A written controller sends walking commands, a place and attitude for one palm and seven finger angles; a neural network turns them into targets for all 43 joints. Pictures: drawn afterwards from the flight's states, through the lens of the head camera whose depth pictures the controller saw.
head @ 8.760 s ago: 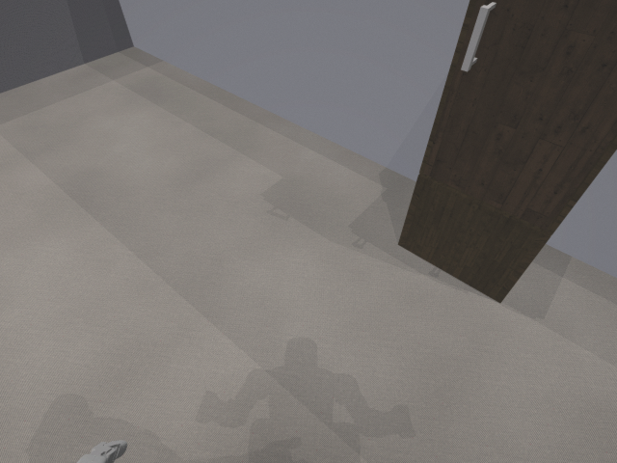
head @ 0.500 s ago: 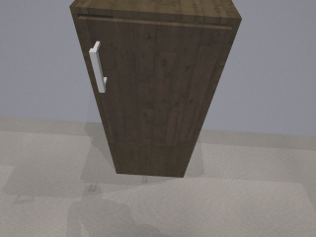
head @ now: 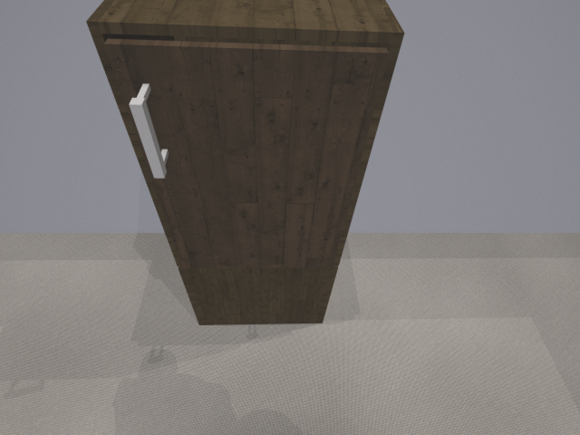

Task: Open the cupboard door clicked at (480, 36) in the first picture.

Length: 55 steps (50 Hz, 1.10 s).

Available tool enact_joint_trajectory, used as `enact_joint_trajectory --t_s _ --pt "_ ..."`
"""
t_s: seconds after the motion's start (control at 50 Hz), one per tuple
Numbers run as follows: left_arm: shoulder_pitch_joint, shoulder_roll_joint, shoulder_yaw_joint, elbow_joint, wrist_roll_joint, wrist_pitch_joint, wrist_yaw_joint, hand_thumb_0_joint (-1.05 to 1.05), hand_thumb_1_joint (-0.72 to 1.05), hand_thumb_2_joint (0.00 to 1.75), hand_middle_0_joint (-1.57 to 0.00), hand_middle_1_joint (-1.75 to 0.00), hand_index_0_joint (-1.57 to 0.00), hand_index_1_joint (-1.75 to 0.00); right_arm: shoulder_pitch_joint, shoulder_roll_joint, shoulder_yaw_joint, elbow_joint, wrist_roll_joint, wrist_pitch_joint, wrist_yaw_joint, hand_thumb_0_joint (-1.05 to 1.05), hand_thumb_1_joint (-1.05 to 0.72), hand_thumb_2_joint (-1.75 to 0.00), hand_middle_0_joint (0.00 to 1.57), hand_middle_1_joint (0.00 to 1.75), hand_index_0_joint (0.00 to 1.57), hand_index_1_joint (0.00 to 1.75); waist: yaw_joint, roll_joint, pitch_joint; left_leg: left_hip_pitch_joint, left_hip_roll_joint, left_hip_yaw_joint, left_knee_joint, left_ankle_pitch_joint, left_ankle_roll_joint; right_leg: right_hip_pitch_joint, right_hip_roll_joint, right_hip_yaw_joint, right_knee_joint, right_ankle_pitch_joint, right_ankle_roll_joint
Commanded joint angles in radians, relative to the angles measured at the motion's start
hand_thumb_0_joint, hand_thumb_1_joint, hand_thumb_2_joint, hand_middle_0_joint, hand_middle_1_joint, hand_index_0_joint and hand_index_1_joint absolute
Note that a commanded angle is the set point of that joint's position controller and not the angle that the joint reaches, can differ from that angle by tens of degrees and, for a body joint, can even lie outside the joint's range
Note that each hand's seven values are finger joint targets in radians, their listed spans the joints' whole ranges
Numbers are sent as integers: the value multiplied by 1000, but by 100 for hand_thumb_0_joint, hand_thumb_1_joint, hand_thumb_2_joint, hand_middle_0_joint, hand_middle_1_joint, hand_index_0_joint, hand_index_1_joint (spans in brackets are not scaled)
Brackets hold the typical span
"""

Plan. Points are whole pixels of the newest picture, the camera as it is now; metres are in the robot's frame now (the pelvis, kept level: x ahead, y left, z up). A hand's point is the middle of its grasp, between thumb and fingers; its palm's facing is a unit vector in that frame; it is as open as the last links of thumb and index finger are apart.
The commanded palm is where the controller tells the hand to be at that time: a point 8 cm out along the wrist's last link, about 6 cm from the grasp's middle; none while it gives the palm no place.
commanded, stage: come to a stop and stand still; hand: left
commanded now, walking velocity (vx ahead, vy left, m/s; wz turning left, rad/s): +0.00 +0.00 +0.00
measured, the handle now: (152, 133) +0.54 +0.25 +0.11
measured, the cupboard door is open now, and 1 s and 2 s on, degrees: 0 0 0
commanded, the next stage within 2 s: look again from close up in 0.82 s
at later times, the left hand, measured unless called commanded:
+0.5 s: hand out of the picture +0.00 +0.09 -0.16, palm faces +0.05 -0.96 -0.26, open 7.3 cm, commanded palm none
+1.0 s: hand out of the picture -0.02 +0.05 -0.17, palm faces +0.11 -0.98 -0.19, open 7.4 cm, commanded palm none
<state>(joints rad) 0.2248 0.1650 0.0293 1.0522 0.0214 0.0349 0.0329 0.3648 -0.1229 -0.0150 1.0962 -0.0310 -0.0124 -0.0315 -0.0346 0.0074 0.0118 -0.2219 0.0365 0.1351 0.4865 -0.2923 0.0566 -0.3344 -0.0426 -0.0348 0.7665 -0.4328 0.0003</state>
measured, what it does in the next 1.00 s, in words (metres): steps on the spot: right foot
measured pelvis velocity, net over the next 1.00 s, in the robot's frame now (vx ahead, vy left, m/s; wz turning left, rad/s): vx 0.01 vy -0.10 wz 0.05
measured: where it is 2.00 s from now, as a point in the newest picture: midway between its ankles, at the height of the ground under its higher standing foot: outside the picture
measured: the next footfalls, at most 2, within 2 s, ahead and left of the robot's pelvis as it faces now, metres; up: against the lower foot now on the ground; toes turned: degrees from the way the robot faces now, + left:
right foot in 0.08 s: +0.01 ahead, -0.14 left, +0.00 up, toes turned -3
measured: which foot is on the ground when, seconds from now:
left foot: down 0.00-1.00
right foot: up 0.00-0.06, down 0.08-1.00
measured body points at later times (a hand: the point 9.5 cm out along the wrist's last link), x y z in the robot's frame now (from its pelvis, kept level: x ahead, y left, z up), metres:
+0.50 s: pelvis +0.00 -0.09 -0.01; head +0.00 -0.13 +0.44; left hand +0.00 +0.14 -0.14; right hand -0.02 -0.30 -0.19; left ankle -0.02 +0.07 -0.74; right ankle -0.03 -0.14 -0.74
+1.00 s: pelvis +0.01 -0.10 +0.00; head +0.02 -0.12 +0.45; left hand -0.03 +0.10 -0.16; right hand +0.00 -0.30 -0.18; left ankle -0.02 +0.07 -0.74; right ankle -0.03 -0.14 -0.74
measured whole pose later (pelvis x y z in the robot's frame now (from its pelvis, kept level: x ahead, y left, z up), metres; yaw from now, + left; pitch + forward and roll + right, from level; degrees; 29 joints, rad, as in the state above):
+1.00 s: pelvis +0.01 -0.10 +0.00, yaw +3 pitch +0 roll +1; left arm 0.34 0.08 0.00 1.14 0.01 -0.03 0.04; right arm 0.32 -0.12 0.01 1.14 -0.01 -0.01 -0.05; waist 0.00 0.04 0.01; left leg -0.15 0.11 0.06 0.42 -0.25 -0.07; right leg -0.11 0.06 -0.13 0.41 -0.31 -0.10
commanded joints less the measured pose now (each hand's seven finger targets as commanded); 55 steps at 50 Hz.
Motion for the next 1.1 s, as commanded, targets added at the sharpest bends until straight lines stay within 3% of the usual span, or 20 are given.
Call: enact_joint_trajectory --t_s 0.0,0.02,0.04,0.06,0.08,0.1,0.12,0.14,0.18,0.24,0.34,0.4,0.56,0.66,0.88,1.08 --pt "56 25 -5 -29 -4 -42 -8 0 90 90 -20 -30 -20 -30 58 -132 -20 -66 5 -16 -5 0 -90 -90 20 30 20 30 27 100 -11 25 175 -182 -43 420 44 50 23 -36 -232 123 -22" --pt "74 40 -6 -16 -5 -53 -5 0 90 90 -20 -30 -20 -30 46 -106 -14 -70 7 -19 -3 0 -90 -90 20 30 20 30 31 51 -7 2 133 -142 -4 387 15 95 -7 16 -287 252 -34" --pt "92 64 -10 -10 -3 -61 -1 0 90 90 -20 -30 -20 -30 39 -88 -9 -79 13 -18 -3 0 -90 -90 20 30 20 30 25 -42 15 -37 89 -111 34 242 -15 95 -64 99 -312 390 -60" --pt "83 81 -14 -5 -4 -65 0 0 90 90 -20 -30 -20 -30 50 -71 -2 -83 14 -15 0 0 -90 -90 20 30 20 30 7 -71 31 -38 62 -85 24 75 -33 65 -122 129 -335 421 -85" --pt "68 89 -19 -5 -6 -64 -1 0 90 90 -20 -30 -20 -30 55 -57 0 -79 12 -15 5 0 -90 -90 20 30 20 30 -2 -11 39 -7 37 -90 -12 14 -38 29 -131 124 -339 360 -88" --pt "59 90 -23 -3 -3 -62 -1 0 90 90 -20 -30 -20 -30 50 -61 -1 -70 10 -16 9 0 -90 -90 20 30 20 30 -3 -12 42 16 45 -103 -24 106 -31 22 -92 100 -309 365 -71" --pt "63 82 -19 -1 -2 -69 0 0 90 90 -20 -30 -20 -30 60 -70 -4 -64 10 -11 7 0 -90 -90 20 30 20 30 -9 -121 6 31 60 -97 2 144 -30 53 -69 93 -302 392 -64" --pt "57 73 -22 3 -6 -69 2 0 90 90 -20 -30 -20 -30 57 -89 -5 -61 10 -9 5 0 -90 -90 20 30 20 30 -7 -166 21 30 62 -89 1 127 -32 50 -76 88 -319 386 -60" --pt "55 74 -26 4 -10 -68 3 0 90 90 -20 -30 -20 -30 45 -89 -1 -57 12 -6 4 0 -90 -90 20 30 20 30 -6 -148 62 41 56 -88 -27 95 -37 27 -83 104 -352 353 -59" --pt "66 82 -24 7 -10 -68 2 0 90 90 -20 -30 -20 -30 28 -85 6 -40 11 -6 5 0 -90 -90 20 30 20 30 4 -49 97 42 56 -87 -53 102 -40 26 -73 112 -368 323 -58" --pt "90 93 -18 19 -10 -74 3 0 90 90 -20 -30 -20 -30 30 -79 9 -22 12 0 5 0 -90 -90 20 30 20 30 8 -89 76 51 47 -68 -39 74 -50 66 -92 128 -417 350 -65" --pt "98 95 -16 25 -11 -77 3 0 90 90 -20 -30 -20 -30 31 -77 12 -10 13 1 4 0 -90 -90 20 30 20 30 8 -66 69 57 46 -68 -38 79 -56 78 -98 136 -436 377 -70" --pt "144 84 -10 55 -11 -78 8 0 90 90 -20 -30 -20 -30 29 -63 15 14 19 5 -5 0 -90 -90 20 30 20 30 20 -56 69 41 48 -66 -38 88 -63 149 -102 127 -459 531 -37" --pt "162 69 -11 66 -12 -77 8 0 90 90 -20 -30 -20 -30 40 -59 17 26 19 4 -10 0 -90 -90 20 30 20 30 23 -18 69 56 55 -73 -55 109 -62 146 -94 116 -478 478 -31" --pt "191 43 -9 81 -10 -74 11 0 90 90 -20 -30 -20 -30 46 -44 17 29 19 -3 -18 0 -90 -90 20 30 20 30 31 -30 79 45 64 -73 -72 147 -63 174 -77 85 -470 525 -18" --pt "189 34 -8 76 -11 -72 9 0 90 90 -20 -30 -20 -30 43 -44 17 35 17 -12 -18 0 -90 -90 20 30 20 30 40 -18 70 59 77 -79 -94 204 -60 178 -66 52 -427 511 -39"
